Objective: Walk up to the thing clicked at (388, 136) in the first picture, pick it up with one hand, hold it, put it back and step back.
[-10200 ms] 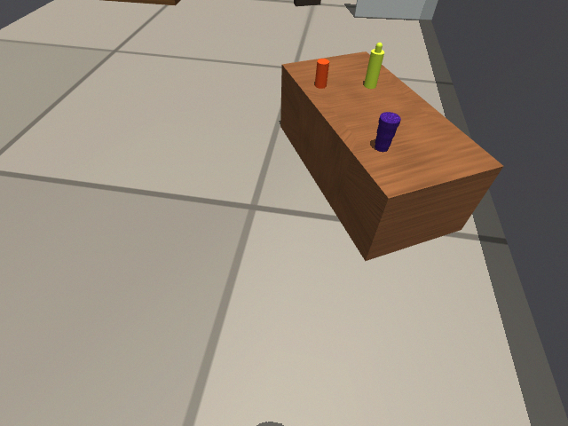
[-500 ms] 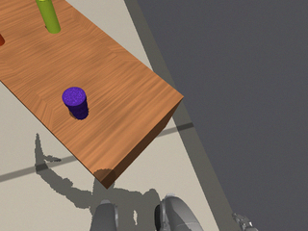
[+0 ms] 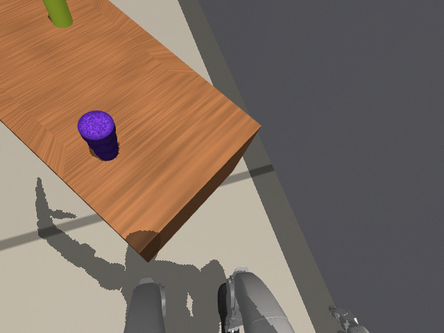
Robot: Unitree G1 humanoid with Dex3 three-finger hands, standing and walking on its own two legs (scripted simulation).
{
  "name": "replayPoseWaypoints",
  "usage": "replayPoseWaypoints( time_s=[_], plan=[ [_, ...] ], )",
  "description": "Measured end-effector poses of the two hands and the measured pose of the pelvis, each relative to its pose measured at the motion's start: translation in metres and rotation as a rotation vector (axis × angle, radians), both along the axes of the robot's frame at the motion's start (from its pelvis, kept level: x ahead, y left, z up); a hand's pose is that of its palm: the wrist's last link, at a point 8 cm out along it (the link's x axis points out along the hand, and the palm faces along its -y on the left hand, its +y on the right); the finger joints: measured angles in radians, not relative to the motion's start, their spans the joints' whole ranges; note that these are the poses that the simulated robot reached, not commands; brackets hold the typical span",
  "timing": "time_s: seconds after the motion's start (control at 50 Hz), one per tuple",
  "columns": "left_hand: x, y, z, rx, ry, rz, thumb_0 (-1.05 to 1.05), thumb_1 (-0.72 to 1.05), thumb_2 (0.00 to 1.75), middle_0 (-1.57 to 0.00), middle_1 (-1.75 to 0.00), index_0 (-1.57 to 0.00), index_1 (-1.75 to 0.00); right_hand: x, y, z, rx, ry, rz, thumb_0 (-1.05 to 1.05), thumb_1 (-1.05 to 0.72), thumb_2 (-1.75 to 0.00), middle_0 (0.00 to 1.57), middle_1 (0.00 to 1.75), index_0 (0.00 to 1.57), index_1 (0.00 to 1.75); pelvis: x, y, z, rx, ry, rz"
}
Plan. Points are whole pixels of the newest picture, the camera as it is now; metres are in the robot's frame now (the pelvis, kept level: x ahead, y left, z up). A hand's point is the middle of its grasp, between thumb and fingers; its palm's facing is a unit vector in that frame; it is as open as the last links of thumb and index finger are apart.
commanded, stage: go down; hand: left
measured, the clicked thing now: (102, 139) +0.55 +0.22 -0.21
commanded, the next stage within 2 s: none
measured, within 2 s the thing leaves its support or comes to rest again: neither
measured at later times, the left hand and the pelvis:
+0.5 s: hand out of the picture +0.45 +0.42 +0.06, palm faces +0.27 -0.96 -0.03, open 17.2 cm; pelvis +0.00 +0.00 -0.01, yaw +0 degrees
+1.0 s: hand out of the picture +0.47 +0.42 +0.06, palm faces +0.27 -0.96 -0.01, open 17.2 cm; pelvis +0.00 +0.01 -0.02, yaw -1 degrees
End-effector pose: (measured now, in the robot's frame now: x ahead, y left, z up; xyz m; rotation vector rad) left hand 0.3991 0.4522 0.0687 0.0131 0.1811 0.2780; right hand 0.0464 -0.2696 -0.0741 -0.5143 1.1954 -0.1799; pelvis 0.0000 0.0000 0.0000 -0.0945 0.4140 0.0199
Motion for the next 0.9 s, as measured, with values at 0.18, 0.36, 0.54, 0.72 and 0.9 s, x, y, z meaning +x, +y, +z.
replayPoseWaypoints(
  time_s=[0.18,0.36,0.54,0.72,0.9],
  plan=[
    [0.007,0.003,0.0,0.001,-0.022,-0.001,-0.01,-0.49,0.08,-0.06,-0.04,-0.04,-0.05,-0.009,0.001,-0.004,-0.001,0.025,-0.006,0.01,-0.9,-0.89,0.2,0.3,0.21,0.3,-0.003,0.001,-0.005,-0.005,0.015,-0.001],
    [0.013,0.007,0.0,0.003,-0.039,0.004,-0.01,-0.48,0.08,-0.06,-0.04,-0.05,-0.06,-0.013,0.004,-0.007,-0.001,0.046,-0.011,0.01,-0.89,-0.89,0.21,0.3,0.21,0.3,-0.003,0.001,-0.008,-0.01,0.028,-0.001],
    [0.019,0.012,-0.001,0.001,-0.057,0.002,-0.01,-0.47,0.09,-0.06,-0.05,-0.04,-0.07,-0.011,0.006,-0.008,-0.004,0.056,-0.009,0.01,-0.89,-0.89,0.2,0.3,0.21,0.3,-0.001,0.003,-0.011,-0.016,0.038,0.0],
    [0.023,0.016,-0.001,0.005,-0.075,0.001,-0.01,-0.48,0.1,-0.06,-0.05,-0.04,-0.07,-0.011,0.01,-0.01,-0.005,0.064,-0.01,0.01,-0.89,-0.89,0.2,0.3,0.21,0.3,-0.001,0.006,-0.013,-0.021,0.047,0.0],
    [0.03,0.018,-0.001,0.002,-0.098,-0.003,-0.01,-0.48,0.09,-0.06,-0.05,-0.04,-0.07,-0.013,0.013,-0.011,-0.004,0.086,-0.011,0.01,-0.89,-0.89,0.2,0.3,0.21,0.3,0.0,0.009,-0.014,-0.027,0.056,0.0]
  ],
)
